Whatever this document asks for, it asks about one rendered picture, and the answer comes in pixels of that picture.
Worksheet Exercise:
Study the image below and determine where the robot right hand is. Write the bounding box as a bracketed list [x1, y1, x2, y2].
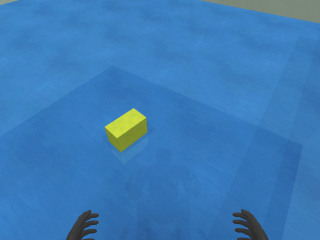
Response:
[232, 209, 269, 240]

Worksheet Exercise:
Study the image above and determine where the carton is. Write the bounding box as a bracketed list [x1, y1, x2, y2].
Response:
[105, 108, 148, 152]

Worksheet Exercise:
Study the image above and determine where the robot left hand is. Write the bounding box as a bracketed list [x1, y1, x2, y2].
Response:
[66, 210, 99, 240]

